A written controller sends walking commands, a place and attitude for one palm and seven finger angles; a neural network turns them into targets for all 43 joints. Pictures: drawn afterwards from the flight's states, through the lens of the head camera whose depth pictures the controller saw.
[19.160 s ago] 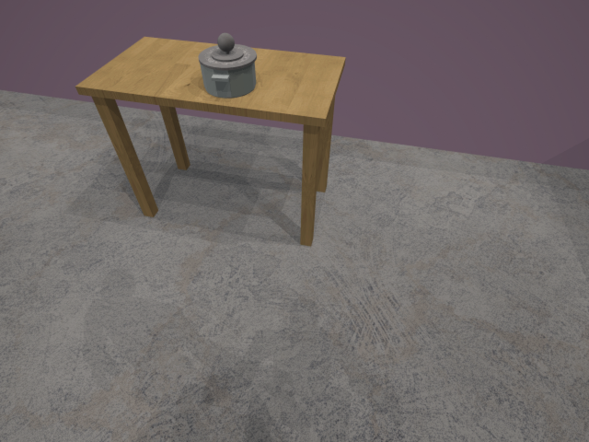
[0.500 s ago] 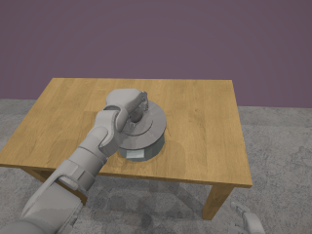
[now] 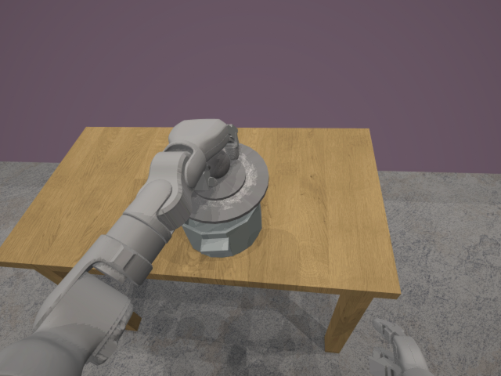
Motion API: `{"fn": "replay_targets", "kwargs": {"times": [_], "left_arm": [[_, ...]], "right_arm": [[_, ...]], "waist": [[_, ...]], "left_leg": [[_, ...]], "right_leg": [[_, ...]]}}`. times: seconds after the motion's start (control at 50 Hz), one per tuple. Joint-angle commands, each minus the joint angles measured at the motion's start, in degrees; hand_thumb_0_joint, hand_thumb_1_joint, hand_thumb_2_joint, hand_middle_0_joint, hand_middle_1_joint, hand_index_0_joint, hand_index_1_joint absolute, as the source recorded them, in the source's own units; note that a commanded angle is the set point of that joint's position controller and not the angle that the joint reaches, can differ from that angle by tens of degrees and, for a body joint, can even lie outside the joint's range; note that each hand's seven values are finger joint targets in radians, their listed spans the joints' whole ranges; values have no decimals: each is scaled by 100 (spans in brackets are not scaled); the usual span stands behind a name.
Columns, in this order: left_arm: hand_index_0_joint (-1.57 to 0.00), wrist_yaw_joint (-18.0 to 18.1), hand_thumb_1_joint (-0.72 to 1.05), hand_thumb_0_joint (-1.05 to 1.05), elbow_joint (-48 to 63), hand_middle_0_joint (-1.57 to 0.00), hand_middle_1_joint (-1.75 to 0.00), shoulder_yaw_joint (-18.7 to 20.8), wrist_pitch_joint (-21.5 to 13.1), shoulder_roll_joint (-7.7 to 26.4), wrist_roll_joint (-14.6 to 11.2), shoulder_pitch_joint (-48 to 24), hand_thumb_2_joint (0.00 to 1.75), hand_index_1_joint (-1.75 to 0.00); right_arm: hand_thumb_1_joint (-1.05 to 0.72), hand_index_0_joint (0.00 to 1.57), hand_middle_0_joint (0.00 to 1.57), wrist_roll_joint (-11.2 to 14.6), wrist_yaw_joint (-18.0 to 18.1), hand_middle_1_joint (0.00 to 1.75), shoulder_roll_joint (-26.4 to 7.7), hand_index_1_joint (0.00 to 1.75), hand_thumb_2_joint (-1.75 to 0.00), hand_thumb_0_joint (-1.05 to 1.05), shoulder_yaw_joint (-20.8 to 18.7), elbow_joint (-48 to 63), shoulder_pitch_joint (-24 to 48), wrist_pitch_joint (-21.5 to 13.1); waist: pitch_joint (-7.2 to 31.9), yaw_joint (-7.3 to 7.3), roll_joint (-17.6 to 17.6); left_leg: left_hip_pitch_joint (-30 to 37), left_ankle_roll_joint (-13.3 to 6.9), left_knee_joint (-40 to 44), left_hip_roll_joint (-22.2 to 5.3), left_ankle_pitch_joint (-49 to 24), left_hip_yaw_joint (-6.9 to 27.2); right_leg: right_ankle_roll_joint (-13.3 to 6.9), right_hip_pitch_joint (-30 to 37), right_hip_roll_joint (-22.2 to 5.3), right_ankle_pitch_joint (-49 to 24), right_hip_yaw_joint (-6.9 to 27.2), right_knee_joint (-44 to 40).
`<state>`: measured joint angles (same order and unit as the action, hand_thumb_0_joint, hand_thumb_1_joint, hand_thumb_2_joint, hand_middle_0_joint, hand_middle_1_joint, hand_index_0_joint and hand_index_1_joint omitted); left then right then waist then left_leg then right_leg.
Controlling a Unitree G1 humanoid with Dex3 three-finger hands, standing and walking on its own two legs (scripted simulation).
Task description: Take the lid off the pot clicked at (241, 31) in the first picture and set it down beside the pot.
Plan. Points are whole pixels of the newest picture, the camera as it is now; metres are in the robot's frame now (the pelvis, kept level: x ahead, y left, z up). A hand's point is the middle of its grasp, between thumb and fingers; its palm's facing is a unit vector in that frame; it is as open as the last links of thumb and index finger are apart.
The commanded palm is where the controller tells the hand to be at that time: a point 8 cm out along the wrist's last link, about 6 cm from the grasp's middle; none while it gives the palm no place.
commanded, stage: lift the lid straight up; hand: left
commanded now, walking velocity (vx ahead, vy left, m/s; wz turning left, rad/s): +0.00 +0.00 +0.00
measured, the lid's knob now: (214, 163) +0.45 +0.08 +0.09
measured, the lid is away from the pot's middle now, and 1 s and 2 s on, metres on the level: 0.02 0.02 0.08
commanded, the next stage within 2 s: move the lid sideways beside the pot in 1.16 s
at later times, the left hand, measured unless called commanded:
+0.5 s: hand (195, 149) +0.42 +0.10 +0.15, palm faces -0.24 -0.03 -0.97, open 8.3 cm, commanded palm +0.41 +0.11 +0.23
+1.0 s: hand (198, 124) +0.43 +0.08 +0.19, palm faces -0.19 -0.02 -0.98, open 8.3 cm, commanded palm +0.41 +0.10 +0.27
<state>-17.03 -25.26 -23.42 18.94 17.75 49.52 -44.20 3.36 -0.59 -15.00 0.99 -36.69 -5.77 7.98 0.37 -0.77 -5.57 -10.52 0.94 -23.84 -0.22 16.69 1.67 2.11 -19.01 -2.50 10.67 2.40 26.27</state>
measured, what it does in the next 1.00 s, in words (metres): stands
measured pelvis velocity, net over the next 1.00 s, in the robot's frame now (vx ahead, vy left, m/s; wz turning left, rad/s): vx -0.01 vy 0.00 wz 0.00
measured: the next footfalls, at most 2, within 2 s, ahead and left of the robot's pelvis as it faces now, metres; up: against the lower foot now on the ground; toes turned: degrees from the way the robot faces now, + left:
none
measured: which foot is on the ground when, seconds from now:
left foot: down 0.00-1.00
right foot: down 0.00-1.00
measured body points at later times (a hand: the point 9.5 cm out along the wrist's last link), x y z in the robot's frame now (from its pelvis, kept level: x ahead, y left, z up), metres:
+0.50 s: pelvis -0.01 +0.00 +0.00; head +0.02 -0.04 +0.45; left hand +0.43 +0.10 +0.21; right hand +0.17 -0.23 -0.12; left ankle -0.05 +0.14 -0.74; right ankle +0.03 -0.14 -0.74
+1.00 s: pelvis -0.01 +0.00 +0.00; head +0.02 -0.04 +0.45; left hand +0.44 +0.08 +0.25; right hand +0.18 -0.22 -0.12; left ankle -0.05 +0.14 -0.74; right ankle +0.03 -0.14 -0.74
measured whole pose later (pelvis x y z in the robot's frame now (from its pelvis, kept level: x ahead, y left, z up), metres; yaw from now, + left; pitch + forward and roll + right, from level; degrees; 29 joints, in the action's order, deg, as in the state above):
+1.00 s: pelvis -0.01 +0.00 +0.00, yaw +0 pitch +2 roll +1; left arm -25.1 -26.5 -22.6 21.0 20.1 49.0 -56.6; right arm 3.5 -1.0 -15.1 1.9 -36.4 -5.5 5.4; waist -0.2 -0.3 -5.5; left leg -9.2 0.6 -21.7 0.5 15.0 1.7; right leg 2.5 -17.7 -3.2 9.2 2.4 24.4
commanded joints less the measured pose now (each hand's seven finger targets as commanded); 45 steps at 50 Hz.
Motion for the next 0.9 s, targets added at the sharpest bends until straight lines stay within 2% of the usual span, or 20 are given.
{"fn": "replay_targets", "kwargs": {"times": [0.0,0.06,0.1,0.22,0.26,0.28,0.32,0.38,0.42,0.44,0.5,0.54,0.56,0.62,0.66,0.72,0.76,0.78,0.82,0.88], "left_arm": [[-84,335,52,0,1184,-84,-100,948,-15,1162,206,-3251,108,-98],[-84,321,52,0,1366,-84,-100,1025,-40,1304,188,-3512,108,-98],[-84,299,52,0,1253,-84,-100,1152,-25,1435,199,-3369,108,-98],[-84,95,52,0,1185,-84,-100,1000,19,1256,163,-3388,108,-98],[-84,36,52,0,1108,-84,-100,1128,24,1460,146,-3558,108,-98],[-84,2,52,0,1208,-84,-100,1102,-2,1482,147,-3665,108,-98],[-84,-71,52,0,1473,-84,-100,896,-77,1260,135,-3823,108,-98],[-84,-100,52,0,1418,-84,-100,1006,-88,1403,107,-3950,108,-98],[-84,-118,52,0,1555,-84,-100,1014,-114,1359,55,-3958,108,-98],[-84,-101,52,0,1462,-84,-100,1102,-109,1477,70,-3945,108,-98],[-84,-102,52,0,1163,-84,-100,1093,-22,1456,113,-3963,108,-98],[-84,-88,52,0,1434,-84,-100,1173,-44,1591,139,-4143,108,-98],[-84,-97,52,0,1379,-84,-100,1130,-23,1520,171,-4088,108,-98],[-84,-176,52,0,1343,-84,-100,1101,54,1470,175,-4054,108,-98],[-84,-240,52,0,1253,-84,-100,808,122,1173,163,-4213,108,-98],[-84,-297,52,0,1494,-84,-100,958,115,1355,96,-4484,108,-98],[-84,-317,52,0,1303,-84,-100,1129,123,1570,134,-4500,108,-98],[-84,-334,52,0,1209,-84,-100,1145,139,1597,159,-4491,108,-98],[-84,-373,52,0,1316,-84,-100,973,118,1363,131,-4576,108,-98],[-84,-383,52,0,1090,-84,-100,1142,163,1585,159,-4686,108,-98]], "right_arm": [[-90,20,20,46,35,30,-463,30,-90,0,-131,827,631,-290],[-90,20,20,32,52,30,-456,30,-90,0,-123,866,665,-364],[-90,20,20,24,59,30,-465,30,-90,0,-117,868,681,-393],[-90,20,20,45,25,30,-485,30,-90,0,-134,927,693,-431],[-90,20,20,56,54,30,-527,30,-90,0,-127,873,632,-422],[-90,20,20,54,61,30,-516,30,-90,0,-116,912,662,-441],[-90,20,20,54,59,30,-470,30,-90,0,-122,995,709,-490],[-90,20,20,54,47,30,-495,30,-90,0,-117,930,613,-484],[-90,20,20,54,30,30,-479,30,-90,0,-125,988,653,-528],[-90,20,20,45,30,30,-491,30,-90,0,-114,934,602,-530],[-90,20,20,56,29,30,-515,30,-90,0,-104,867,607,-506],[-90,20,20,35,19,30,-505,30,-90,0,-93,915,649,-540],[-90,20,20,39,10,30,-495,30,-90,0,-105,908,658,-539],[-90,20,20,48,-35,30,-518,30,-90,0,-114,929,709,-518],[-90,20,20,69,-57,30,-504,30,-90,0,-109,892,710,-490],[-90,20,20,63,-54,30,-509,30,-90,0,-100,971,762,-527],[-90,20,20,44,-11,30,-516,30,-90,0,-93,904,698,-534],[-90,20,20,42,-3,30,-516,30,-90,0,-82,899,687,-537],[-90,20,20,60,-15,30,-497,30,-90,0,-90,940,730,-540],[-90,20,20,45,-12,30,-524,30,-90,0,-76,893,687,-549]], "waist": [[2389,-4,958],[2528,8,791],[2549,54,844],[2459,8,809],[2342,-6,995],[2409,-7,891],[2535,-42,692],[2462,-33,683],[2595,-14,653],[2592,3,715],[2333,10,879],[2545,44,643],[2584,40,788],[2613,49,749],[2420,-23,743],[2588,10,630],[2617,21,857],[2553,29,906],[2553,6,807],[2537,52,900]], "left_leg": [[19,-344,235,233,-1789,-312],[54,-355,226,245,-1743,-306],[46,-364,220,254,-1813,-306],[90,-368,233,261,-1850,-323],[41,-372,290,254,-1666,-324],[71,-373,292,264,-1639,-322],[224,-374,254,266,-1803,-294],[255,-350,279,254,-1878,-258],[315,-361,260,259,-1979,-246],[288,-355,281,256,-1987,-230],[162,-341,345,242,-1844,-261],[235,-341,331,256,-1968,-243],[253,-347,303,253,-2054,-237],[244,-339,311,245,-2167,-235],[267,-327,321,250,-2059,-253],[299,-347,308,274,-2023,-209],[278,-364,327,272,-1975,-238],[227,-363,346,272,-1984,-235],[294,-360,332,265,-2066,-238],[221,-356,382,274,-1951,-245]], "right_leg": [[-373,1858,251,-2133,-417,58],[-382,1921,230,-2109,-357,62],[-382,1977,225,-2168,-354,69],[-377,1858,237,-2151,-393,9],[-348,1840,243,-1993,-414,-29],[-351,1858,234,-1955,-379,-26],[-381,1807,236,-2019,-393,-16],[-387,1813,258,-2081,-425,-9],[-397,1858,254,-2146,-415,-22],[-397,1921,257,-2157,-425,-3],[-383,1824,259,-2038,-447,-53],[-408,1951,240,-2130,-412,-23],[-404,1983,248,-2215,-414,-8],[-416,1985,255,-2266,-446,-8],[-405,1798,266,-2143,-490,-25],[-423,1861,259,-2116,-466,-17],[-393,1962,257,-2155,-441,-31],[-391,1966,255,-2179,-440,-31],[-403,1895,253,-2172,-461,-47],[-388,1962,246,-2129,-442,-51]]}}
